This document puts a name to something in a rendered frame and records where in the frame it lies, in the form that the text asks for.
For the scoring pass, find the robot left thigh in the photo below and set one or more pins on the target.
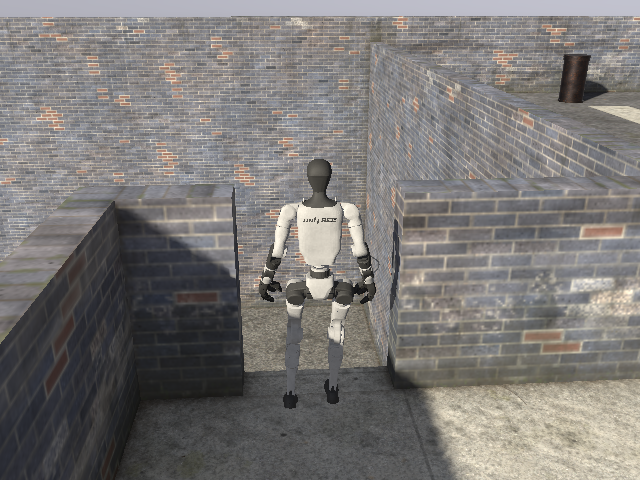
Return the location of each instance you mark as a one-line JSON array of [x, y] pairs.
[[295, 300]]

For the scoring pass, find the left robot hand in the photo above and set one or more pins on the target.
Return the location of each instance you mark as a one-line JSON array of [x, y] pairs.
[[270, 287]]

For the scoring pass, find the robot left upper arm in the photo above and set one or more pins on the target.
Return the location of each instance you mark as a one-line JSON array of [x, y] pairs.
[[288, 212]]

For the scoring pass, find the right robot hand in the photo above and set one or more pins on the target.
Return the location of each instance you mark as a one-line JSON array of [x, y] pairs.
[[361, 288]]

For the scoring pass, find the robot right upper arm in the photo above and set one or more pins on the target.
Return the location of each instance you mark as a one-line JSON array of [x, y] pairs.
[[351, 212]]

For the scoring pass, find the robot right forearm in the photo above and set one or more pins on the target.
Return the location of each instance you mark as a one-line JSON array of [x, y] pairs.
[[365, 267]]

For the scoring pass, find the robot right shin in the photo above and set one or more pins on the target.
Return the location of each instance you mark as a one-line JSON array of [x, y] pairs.
[[335, 356]]

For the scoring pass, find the robot left forearm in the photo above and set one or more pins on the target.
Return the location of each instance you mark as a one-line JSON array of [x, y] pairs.
[[270, 268]]

